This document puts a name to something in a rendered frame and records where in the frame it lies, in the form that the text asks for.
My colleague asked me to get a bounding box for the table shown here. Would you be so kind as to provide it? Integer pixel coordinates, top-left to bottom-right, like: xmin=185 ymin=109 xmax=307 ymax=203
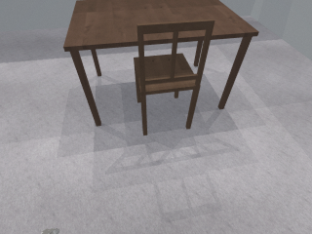
xmin=63 ymin=0 xmax=259 ymax=127

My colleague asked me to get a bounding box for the chair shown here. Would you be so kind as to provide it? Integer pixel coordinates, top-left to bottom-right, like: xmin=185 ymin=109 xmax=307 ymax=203
xmin=134 ymin=19 xmax=215 ymax=136

